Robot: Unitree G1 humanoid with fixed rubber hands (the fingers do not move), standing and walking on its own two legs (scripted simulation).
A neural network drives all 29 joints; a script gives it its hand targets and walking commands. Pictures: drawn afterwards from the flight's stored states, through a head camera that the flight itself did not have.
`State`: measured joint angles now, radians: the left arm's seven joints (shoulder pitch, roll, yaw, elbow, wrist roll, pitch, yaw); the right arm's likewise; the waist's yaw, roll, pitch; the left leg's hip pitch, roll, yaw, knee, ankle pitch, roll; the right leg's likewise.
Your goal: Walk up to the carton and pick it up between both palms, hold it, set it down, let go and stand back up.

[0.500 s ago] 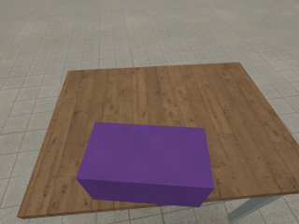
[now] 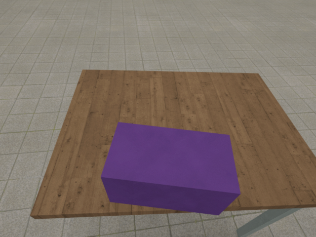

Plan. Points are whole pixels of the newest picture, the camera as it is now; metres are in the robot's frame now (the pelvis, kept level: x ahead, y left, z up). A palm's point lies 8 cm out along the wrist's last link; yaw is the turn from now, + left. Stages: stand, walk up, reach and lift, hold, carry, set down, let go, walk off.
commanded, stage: walk up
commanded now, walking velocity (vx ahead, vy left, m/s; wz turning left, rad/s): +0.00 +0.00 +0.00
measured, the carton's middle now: (168, 168) +0.31 -0.01 -0.01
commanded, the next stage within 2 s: none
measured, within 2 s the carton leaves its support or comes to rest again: neither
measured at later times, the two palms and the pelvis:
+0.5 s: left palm out of the picture +0.02 +0.24 -0.14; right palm out of the picture +0.00 -0.26 -0.18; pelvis -0.03 -0.01 -0.02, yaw -1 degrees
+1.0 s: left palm out of the picture -0.08 +0.26 -0.15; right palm out of the picture +0.00 -0.19 -0.13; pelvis -0.06 +0.03 +0.00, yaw +1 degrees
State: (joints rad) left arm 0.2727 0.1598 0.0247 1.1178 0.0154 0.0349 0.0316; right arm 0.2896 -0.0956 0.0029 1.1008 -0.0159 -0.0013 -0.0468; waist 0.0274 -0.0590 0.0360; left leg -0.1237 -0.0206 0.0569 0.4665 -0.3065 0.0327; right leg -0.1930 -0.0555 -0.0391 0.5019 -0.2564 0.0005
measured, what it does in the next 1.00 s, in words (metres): steps on the spot: left foot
